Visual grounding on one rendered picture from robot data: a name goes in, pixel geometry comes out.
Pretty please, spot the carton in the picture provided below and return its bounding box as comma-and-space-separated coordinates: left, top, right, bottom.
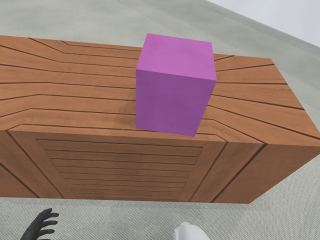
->
136, 33, 217, 137

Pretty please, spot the pedestal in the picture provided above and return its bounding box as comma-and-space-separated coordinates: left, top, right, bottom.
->
0, 35, 320, 204

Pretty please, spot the robot left hand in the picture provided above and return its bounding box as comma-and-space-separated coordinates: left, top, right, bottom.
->
20, 208, 59, 240

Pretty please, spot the robot right thigh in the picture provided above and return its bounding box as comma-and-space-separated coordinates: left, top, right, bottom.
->
173, 224, 210, 240

